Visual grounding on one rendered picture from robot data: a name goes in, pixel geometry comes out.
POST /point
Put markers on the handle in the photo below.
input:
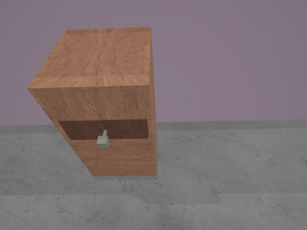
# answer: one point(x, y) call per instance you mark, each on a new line
point(103, 141)

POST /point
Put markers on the cabinet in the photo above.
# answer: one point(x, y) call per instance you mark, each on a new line
point(102, 74)

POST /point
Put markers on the drawer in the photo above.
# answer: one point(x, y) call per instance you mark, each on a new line
point(115, 129)

